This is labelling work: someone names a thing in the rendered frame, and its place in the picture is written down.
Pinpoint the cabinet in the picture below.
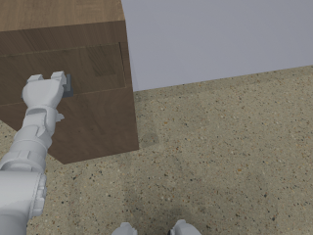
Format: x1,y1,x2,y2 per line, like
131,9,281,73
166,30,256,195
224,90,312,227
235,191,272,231
0,0,140,165

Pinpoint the left robot forearm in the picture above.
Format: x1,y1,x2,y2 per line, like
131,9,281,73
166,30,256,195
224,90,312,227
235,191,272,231
0,105,57,175

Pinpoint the right robot thigh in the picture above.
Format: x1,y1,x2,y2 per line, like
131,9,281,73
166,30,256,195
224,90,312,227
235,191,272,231
170,223,201,235

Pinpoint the robot left hand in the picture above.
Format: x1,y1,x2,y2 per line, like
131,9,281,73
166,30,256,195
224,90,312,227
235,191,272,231
22,70,67,122

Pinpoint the left robot upper arm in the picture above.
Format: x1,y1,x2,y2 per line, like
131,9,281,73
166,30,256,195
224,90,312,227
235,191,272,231
0,170,47,235

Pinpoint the drawer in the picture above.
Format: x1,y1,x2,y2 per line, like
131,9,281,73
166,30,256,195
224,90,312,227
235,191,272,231
0,42,125,105

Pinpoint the left robot shin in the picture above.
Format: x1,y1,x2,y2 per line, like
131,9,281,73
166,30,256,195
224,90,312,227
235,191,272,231
120,222,132,227

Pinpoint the handle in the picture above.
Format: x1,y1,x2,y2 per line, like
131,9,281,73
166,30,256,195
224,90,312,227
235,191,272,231
21,73,73,99

